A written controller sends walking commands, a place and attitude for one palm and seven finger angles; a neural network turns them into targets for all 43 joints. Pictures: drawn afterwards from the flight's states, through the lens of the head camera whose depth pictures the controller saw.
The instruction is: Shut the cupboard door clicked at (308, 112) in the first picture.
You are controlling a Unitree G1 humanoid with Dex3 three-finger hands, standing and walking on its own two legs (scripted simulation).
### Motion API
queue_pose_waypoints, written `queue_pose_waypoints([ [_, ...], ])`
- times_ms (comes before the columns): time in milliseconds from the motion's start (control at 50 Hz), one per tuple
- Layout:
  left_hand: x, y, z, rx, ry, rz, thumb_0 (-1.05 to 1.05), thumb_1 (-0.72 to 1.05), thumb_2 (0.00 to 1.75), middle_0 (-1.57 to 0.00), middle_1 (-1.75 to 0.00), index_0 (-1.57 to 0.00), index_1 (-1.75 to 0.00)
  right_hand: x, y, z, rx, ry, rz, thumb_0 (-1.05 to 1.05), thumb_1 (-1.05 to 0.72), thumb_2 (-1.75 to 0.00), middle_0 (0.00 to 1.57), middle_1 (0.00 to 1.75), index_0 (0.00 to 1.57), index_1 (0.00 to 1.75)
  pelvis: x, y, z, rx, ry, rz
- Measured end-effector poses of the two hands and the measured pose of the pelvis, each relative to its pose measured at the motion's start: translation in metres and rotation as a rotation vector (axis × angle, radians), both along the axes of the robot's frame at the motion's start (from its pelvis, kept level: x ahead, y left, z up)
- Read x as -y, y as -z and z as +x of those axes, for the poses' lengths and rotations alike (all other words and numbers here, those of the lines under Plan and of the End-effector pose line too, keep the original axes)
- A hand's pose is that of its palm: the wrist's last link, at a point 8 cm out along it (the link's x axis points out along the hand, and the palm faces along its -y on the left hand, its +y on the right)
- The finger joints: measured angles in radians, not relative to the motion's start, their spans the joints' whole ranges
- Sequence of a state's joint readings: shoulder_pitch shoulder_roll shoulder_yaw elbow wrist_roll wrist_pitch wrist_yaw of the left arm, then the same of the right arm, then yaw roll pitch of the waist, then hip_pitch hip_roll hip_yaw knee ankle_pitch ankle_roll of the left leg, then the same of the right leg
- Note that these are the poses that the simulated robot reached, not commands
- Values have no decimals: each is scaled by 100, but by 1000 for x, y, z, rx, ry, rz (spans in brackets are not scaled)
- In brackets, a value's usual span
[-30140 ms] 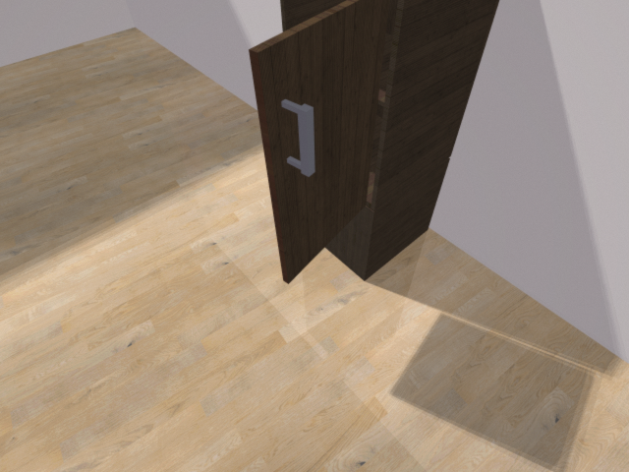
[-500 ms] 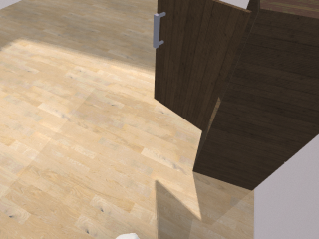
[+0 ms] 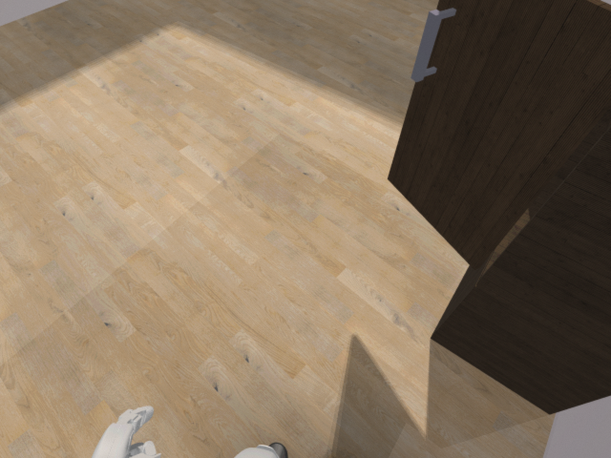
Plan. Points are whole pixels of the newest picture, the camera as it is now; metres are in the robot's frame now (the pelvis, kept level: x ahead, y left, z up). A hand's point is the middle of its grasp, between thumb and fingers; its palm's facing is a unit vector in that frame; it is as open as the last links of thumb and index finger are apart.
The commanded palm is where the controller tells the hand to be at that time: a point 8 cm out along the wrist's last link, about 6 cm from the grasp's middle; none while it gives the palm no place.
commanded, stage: walk to a spot facing it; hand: left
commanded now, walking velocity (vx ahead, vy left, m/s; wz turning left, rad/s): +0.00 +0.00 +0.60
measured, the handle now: (433, 45) +0.83 -0.24 +0.09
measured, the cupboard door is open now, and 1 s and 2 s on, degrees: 66 66 66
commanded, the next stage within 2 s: turn to face it in 1.80 s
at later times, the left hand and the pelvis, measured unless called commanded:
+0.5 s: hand out of the picture +0.03 +0.22 -0.16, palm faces +0.32 -0.90 -0.29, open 7.4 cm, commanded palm none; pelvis +0.02 -0.01 -0.01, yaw +20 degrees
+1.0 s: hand out of the picture -0.04 +0.25 -0.17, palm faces +0.60 -0.77 -0.22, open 7.4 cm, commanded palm none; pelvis +0.05 +0.04 +0.00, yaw +38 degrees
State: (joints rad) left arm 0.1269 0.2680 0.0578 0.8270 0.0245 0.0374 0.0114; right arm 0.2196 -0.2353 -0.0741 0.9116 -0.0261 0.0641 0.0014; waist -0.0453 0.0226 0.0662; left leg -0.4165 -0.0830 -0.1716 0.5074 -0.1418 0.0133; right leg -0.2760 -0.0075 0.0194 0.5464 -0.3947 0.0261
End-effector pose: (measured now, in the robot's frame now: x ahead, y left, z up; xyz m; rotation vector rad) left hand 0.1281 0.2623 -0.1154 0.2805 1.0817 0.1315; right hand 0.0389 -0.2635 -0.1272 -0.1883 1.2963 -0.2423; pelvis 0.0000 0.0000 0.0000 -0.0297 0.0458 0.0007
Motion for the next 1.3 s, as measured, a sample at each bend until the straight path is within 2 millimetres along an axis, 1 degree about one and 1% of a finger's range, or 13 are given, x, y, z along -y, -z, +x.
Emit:
queue_pose_waypoints([
  [60,1,4,-25,-33,-51,23,0,90,90,-20,-29,-20,-30,13,7,17,11,-41,-2,0,-90,-89,20,30,20,30,6,5,-2,8,-36,17],
  [140,4,7,-57,-101,-119,8,0,90,90,-20,-29,-20,-30,13,2,39,21,-97,2,0,-91,-89,20,30,20,30,7,1,3,24,-101,31],
  [340,-14,40,-122,-193,-312,-44,0,90,90,-20,-30,-20,-30,-27,8,104,58,-328,-13,0,-91,-89,20,30,20,30,-5,18,9,20,-246,49],
  [460,-8,20,-125,-152,-389,-32,1,91,90,-20,-29,-20,-30,-38,7,122,57,-403,18,0,-91,-89,20,30,20,30,6,7,12,18,-318,29],
  [520,-1,14,-124,-86,-414,-7,0,91,90,-20,-29,-20,-30,-38,16,135,60,-428,47,0,-90,-89,20,30,20,30,16,12,18,14,-359,40],
  [640,17,6,-144,-74,-499,-11,0,90,90,-20,-29,-20,-30,-45,13,165,66,-493,67,0,-91,-89,20,30,20,30,18,6,21,33,-445,47],
  [780,24,17,-176,-86,-617,-97,0,90,90,-20,-30,-20,-30,-85,-7,194,75,-629,57,1,-91,-89,20,30,20,30,2,-1,29,20,-559,57],
  [880,13,41,-215,-156,-709,-145,0,90,90,-20,-30,-20,-30,-126,-7,218,147,-734,33,0,-91,-89,20,30,20,30,-23,14,33,22,-610,46],
  [920,5,41,-220,-194,-725,-147,0,90,90,-20,-30,-20,-30,-134,-11,217,156,-743,27,0,-91,-89,20,30,20,30,-31,11,38,26,-621,43],
  [1020,-26,21,-192,-134,-748,-126,1,91,90,-19,-29,-19,-30,-137,-15,202,60,-749,11,0,-91,-89,20,30,20,30,-46,-4,55,31,-671,32],
  [1140,-63,1,-125,-4,-737,-81,1,91,90,-19,-29,-19,-30,-130,-7,192,-100,-724,12,0,-90,-89,20,30,20,30,-62,-9,90,35,-722,39],
  [1220,-83,-5,-70,61,-716,-51,1,91,90,-19,-29,-19,-30,-126,5,206,-174,-701,18,0,-90,-89,20,30,20,30,-71,-3,126,35,-741,55],
  [1300,-94,-1,-29,139,-733,2,0,90,90,-20,-29,-20,-30,-130,27,244,-220,-720,19,0,-90,-89,20,30,20,30,-78,14,164,37,-800,73],
])
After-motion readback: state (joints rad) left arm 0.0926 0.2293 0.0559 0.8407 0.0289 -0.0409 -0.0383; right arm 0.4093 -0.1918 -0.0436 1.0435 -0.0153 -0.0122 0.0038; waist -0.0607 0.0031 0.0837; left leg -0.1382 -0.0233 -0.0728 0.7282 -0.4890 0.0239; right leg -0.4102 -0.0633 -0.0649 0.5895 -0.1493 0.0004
